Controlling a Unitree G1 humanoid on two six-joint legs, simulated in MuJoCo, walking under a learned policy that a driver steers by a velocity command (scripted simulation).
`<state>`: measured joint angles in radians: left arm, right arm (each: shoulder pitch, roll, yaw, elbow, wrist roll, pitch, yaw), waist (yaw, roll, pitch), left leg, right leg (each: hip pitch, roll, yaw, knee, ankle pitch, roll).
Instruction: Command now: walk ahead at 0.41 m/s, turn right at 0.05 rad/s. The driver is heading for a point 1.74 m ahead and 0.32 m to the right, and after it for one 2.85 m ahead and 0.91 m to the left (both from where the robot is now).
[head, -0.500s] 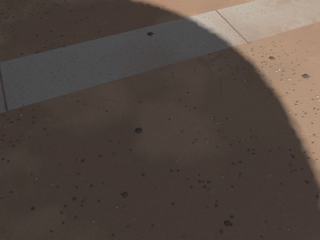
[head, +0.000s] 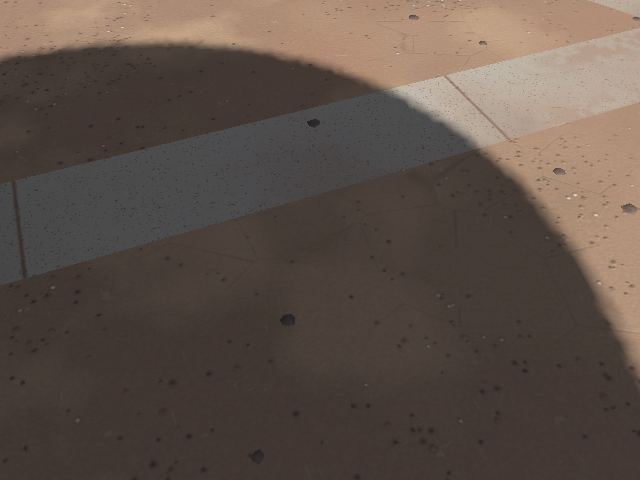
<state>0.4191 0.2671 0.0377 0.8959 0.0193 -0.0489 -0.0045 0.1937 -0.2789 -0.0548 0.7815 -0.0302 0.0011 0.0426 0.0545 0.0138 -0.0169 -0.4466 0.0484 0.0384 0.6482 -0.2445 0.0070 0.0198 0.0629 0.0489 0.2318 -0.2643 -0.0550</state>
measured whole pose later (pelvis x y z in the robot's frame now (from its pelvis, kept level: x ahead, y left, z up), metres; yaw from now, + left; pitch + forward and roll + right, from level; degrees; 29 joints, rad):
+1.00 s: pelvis +0.52 +0.02 +0.00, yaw +1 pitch +0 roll -1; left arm 0.43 0.20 0.02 1.05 0.01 -0.09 0.00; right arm 0.09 -0.23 -0.03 0.87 -0.03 -0.03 0.03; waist 0.05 0.04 0.04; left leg -0.63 0.11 0.04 0.71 -0.01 0.02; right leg 0.06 0.11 -0.07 0.17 -0.23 -0.10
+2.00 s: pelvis +1.06 -0.02 +0.00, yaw -19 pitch +0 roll +0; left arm 0.35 0.25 0.07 0.97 0.00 -0.05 0.00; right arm 0.10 -0.25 -0.05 0.82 -0.04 -0.03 0.01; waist 0.04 0.03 0.05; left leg -0.64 0.13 -0.04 0.93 -0.18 -0.05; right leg -0.10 0.16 0.05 0.29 -0.19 -0.14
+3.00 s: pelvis +1.50 -0.28 +0.00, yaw -41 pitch +0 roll +0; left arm 0.29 0.23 0.04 0.89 0.02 -0.08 0.00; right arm 0.30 -0.25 -0.05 0.88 -0.02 -0.02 0.03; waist -0.01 0.04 0.04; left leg -0.55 0.08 -0.02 1.08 -0.26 0.04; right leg -0.12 0.06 -0.13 0.31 -0.19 -0.08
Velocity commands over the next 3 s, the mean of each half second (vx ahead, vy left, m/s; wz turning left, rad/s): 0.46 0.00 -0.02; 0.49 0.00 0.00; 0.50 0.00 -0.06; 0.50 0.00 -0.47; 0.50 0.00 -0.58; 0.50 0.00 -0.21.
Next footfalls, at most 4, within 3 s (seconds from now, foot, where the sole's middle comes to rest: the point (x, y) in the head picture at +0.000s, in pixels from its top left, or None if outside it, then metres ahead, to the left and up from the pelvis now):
0.06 left None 0.14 0.12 -0.78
0.60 right None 0.47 -0.04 -0.78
1.14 left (295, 372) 0.78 0.13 -0.78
1.70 right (372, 282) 1.06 -0.05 -0.78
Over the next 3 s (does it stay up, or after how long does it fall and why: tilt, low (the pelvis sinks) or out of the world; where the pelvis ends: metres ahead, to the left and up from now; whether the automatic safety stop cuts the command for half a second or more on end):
stays up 1.50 -0.28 0.00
